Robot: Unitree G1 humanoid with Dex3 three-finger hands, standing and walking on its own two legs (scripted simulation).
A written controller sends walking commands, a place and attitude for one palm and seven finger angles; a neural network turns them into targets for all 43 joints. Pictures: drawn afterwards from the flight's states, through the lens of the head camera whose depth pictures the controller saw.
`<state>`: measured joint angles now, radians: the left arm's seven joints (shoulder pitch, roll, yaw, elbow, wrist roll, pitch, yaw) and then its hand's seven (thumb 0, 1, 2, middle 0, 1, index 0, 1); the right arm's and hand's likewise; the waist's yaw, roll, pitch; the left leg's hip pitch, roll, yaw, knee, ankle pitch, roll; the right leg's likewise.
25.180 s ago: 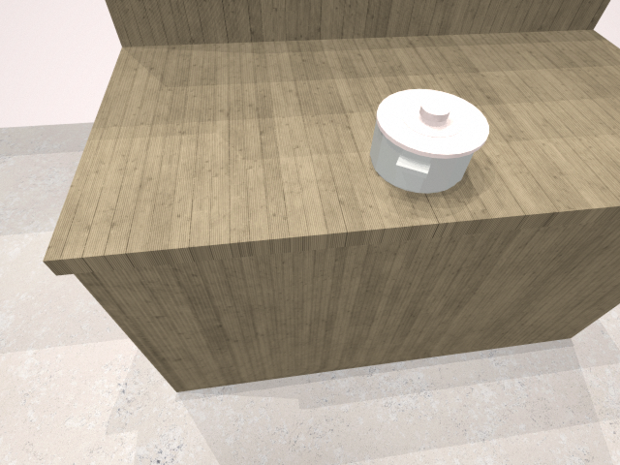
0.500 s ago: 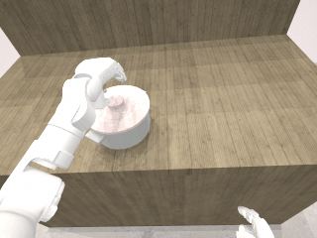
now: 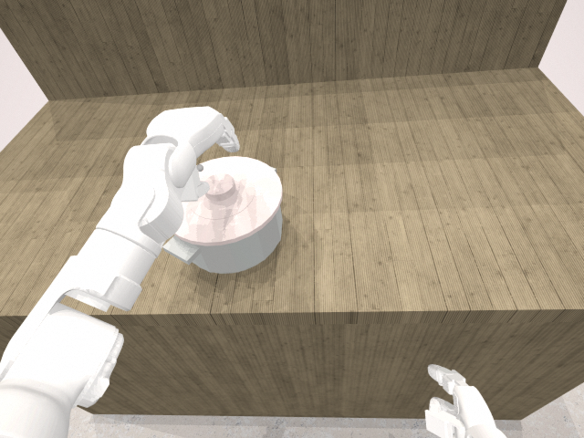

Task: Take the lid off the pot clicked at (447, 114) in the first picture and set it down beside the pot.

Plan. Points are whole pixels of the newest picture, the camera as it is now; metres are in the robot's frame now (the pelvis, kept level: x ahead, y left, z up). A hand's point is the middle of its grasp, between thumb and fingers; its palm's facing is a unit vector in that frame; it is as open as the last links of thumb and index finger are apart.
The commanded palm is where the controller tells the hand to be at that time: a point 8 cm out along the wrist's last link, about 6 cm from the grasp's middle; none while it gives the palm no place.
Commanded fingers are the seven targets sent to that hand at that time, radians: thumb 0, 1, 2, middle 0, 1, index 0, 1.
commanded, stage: lower the open fingers around the knob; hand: left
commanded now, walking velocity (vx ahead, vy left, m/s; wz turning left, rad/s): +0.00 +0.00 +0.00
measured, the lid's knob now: (219, 187) +0.45 +0.13 +0.11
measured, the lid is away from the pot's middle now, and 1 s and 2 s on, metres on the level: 0.00 0.00 0.00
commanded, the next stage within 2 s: close the fingers and squeeze the knob in 0.90 s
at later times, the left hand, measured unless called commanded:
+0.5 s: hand (209, 186) +0.42 +0.13 +0.15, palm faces -0.23 -0.07 -0.97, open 10.0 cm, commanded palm +0.39 +0.14 +0.21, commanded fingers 0.00 -0.33 1.53 -0.85 -0.08 -0.85 -0.08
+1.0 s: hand (208, 190) +0.42 +0.14 +0.13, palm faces -0.24 -0.09 -0.97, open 10.0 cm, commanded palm +0.40 +0.15 +0.19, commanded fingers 0.00 -0.24 1.31 -0.82 -0.08 -0.82 -0.08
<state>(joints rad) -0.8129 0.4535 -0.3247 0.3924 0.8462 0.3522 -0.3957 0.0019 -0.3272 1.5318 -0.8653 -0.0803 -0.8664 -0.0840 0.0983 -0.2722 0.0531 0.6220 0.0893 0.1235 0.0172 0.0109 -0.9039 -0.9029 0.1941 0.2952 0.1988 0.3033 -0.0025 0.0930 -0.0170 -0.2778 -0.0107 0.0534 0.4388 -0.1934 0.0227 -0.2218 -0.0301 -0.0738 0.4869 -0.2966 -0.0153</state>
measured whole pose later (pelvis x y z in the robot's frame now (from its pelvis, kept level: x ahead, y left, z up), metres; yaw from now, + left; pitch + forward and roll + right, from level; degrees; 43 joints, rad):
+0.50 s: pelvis +0.00 +0.00 +0.00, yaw +0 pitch +2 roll +1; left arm -0.75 0.42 -0.33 0.40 0.83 0.34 -0.36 0.00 -0.33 1.53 -0.86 -0.08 -0.87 -0.08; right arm 0.12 -0.27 0.04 0.63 0.09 0.13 0.02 0.01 -0.90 -0.90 0.19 0.30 0.20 0.30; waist -0.01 0.09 -0.01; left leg -0.28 -0.01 0.06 0.44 -0.19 0.03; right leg -0.22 -0.03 -0.06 0.48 -0.29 -0.01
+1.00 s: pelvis +0.00 +0.00 +0.00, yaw -1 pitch +2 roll +1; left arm -0.75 0.42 -0.31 0.47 0.84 0.33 -0.34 0.00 -0.33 1.53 -0.86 -0.08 -0.86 -0.08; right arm 0.14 -0.28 0.04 0.63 0.09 0.13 0.01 0.01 -0.90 -0.90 0.19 0.30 0.20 0.30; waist -0.02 0.08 -0.02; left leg -0.28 0.00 0.06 0.45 -0.20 0.02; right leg -0.23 -0.02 -0.07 0.48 -0.29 -0.02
